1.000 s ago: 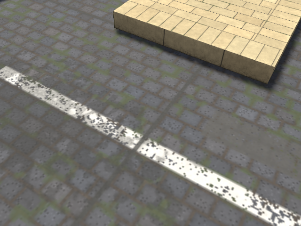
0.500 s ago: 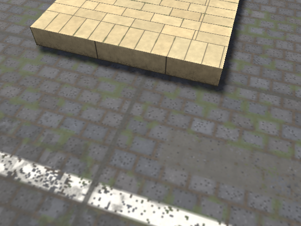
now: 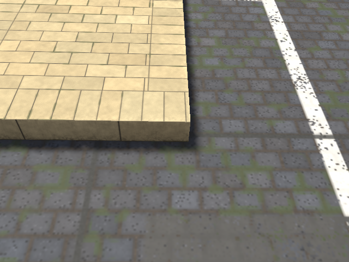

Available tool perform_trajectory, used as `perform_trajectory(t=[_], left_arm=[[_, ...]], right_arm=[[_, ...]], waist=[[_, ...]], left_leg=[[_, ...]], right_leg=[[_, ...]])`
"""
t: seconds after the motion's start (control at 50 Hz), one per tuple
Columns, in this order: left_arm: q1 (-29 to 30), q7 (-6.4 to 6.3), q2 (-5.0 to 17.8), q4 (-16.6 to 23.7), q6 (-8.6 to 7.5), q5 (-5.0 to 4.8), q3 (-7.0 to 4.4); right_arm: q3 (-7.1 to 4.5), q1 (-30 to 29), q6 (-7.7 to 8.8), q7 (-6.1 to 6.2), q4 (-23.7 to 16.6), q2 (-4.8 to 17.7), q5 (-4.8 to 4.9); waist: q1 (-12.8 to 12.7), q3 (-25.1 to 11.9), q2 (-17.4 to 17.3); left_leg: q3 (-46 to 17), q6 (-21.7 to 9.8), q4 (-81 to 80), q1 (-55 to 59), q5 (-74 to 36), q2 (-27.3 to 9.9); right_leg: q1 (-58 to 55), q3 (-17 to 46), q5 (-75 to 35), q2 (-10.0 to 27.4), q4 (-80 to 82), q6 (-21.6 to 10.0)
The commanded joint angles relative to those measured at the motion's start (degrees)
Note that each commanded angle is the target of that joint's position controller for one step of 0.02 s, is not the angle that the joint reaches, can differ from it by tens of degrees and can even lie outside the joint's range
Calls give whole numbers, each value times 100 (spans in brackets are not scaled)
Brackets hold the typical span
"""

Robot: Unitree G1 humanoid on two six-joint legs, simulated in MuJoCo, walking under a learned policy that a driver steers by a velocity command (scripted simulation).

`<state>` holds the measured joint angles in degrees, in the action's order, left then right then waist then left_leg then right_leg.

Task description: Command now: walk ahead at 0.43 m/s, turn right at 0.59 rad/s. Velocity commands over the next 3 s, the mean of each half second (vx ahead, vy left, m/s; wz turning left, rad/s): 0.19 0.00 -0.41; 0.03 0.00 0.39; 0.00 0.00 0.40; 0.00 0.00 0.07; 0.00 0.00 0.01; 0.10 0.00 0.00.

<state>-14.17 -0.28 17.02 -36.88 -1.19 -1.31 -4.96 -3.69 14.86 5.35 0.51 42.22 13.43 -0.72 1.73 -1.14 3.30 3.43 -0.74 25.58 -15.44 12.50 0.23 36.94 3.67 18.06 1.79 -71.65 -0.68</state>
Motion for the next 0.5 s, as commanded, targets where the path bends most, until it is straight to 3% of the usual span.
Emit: perform_trajectory(t=[0.02, 0.08, 0.16, 0.22, 0.24, 0.26, 0.28, 0.3, 0.32, 0.34, 0.36, 0.38, 0.42, 0.46, 0.5], left_arm=[[241, -7, 175, 526, -17, 35, -51], [550, 61, 45, 549, -23, 82, 5], [1003, 246, 90, 659, -9, 52, -20], [756, 317, 364, 684, 31, 90, -170], [229, 305, 507, 529, 25, 112, -270], [-329, 213, 848, 393, 24, 122, -419], [-556, 68, 1382, 460, 30, 126, -486], [-249, 106, 1467, 731, -41, 241, -377], [-111, 124, 931, 798, -46, 251, -240], [131, 118, 571, 692, -71, 179, -105], [293, 104, 302, 625, -69, 132, -3], [477, 97, 153, 554, -65, 141, 68], [731, 85, 194, 418, -91, 308, 75], [857, 30, 225, 311, -122, 362, 53], [843, -45, 335, 214, -97, 354, 12]], right_arm=[[-196, -278, 100, 27, -195, 764, -12], [-261, -363, -6, 118, -60, 975, 16], [-319, -310, -133, 179, 64, 1210, 172], [-392, -415, -191, 192, 54, 1366, 309], [-386, -447, -204, 195, 49, 1310, 343], [-333, -179, -190, 167, 65, 1120, 255], [-128, -50, -183, 117, -192, 474, -148], [-27, 454, -131, 42, -235, 627, -22], [-128, 91, -160, 4, -124, 1110, 143], [-90, -148, -211, 8, -122, 1049, 174], [-52, -216, -282, 71, -16, 884, 108], [-57, -250, -372, 114, -17, 861, 73], [-34, 0, -516, 114, 111, 720, 108], [27, 31, -548, 135, 177, 550, 101], [31, -140, -582, 148, 155, 594, 105]], waist=[[-156, 240, -925], [-105, 50, -890], [48, -128, -1025], [-170, -294, -1051], [-441, -499, -886], [-643, -766, -411], [-403, -1097, 1108], [-241, -2347, 1562], [-520, -2299, 555], [-436, -1815, 294], [-316, -1525, -230], [-162, -1288, -153], [88, -1056, 119], [104, -971, 216], [-14, -919, 283]], left_leg=[[-1027, -991, -1323, 470, -1913, -1519], [-259, -873, -1079, 649, -3030, -1426], [207, -639, -764, 848, -2976, -1426], [290, -471, 38, 1183, -3600, -1530], [442, -329, 783, 1119, -3709, -1354], [609, -50, 1977, 547, -2985, -990], [653, 295, 3991, -1270, 1608, -422], [-468, 455, 5521, -2339, 2988, 148], [-865, 428, 5706, -2432, 2381, -180], [-786, 371, 5393, -2549, 1990, -419], [-799, 387, 4893, -2372, 1737, -644], [-821, 408, 4411, -1970, 1591, -755], [-632, 434, 3819, -1030, 1316, -653], [-574, 458, 2968, -603, 1134, -596], [-521, 443, 2560, -464, 877, -544]], right_leg=[[795, 219, -371, 314, 484, 134], [402, -104, -1140, 286, 1692, 207], [-436, -436, -1674, 112, 3041, 64], [-1037, -686, -1160, -163, 3771, -243], [-1749, -812, -1482, -387, 4311, -401], [-2820, -570, -2564, -401, 4595, -629], [-4205, 1366, -5515, 1056, 4157, -1183], [-5170, 3503, -5276, 2291, 4587, -2519], [-4779, 2834, -4612, 1962, 4726, -2248], [-4323, 2062, -4294, 1684, 4624, -1902], [-3764, 1669, -3910, 1392, 4642, -1604], [-3080, 1418, -3733, 1258, 4751, -1492], [-2042, 849, -3711, 1039, 5035, -1405], [-1786, 479, -3509, 943, 5152, -1357], [-1814, 472, -2747, 1067, 5283, -1377]])
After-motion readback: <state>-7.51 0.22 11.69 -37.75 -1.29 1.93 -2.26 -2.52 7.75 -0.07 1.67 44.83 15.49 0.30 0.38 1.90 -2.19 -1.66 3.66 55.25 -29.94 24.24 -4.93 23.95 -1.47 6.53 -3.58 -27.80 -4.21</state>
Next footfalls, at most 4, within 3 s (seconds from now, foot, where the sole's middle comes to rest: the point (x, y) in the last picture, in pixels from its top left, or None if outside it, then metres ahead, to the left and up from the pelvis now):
0.26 right None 0.26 -0.16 -0.78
0.72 left None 0.20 0.07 -0.78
1.14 right None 0.23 -0.16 -0.78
1.50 left None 0.14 0.09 -0.78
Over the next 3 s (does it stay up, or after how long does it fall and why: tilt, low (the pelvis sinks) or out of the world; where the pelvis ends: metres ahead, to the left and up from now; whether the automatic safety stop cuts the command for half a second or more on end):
stays up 0.19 -0.04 -0.01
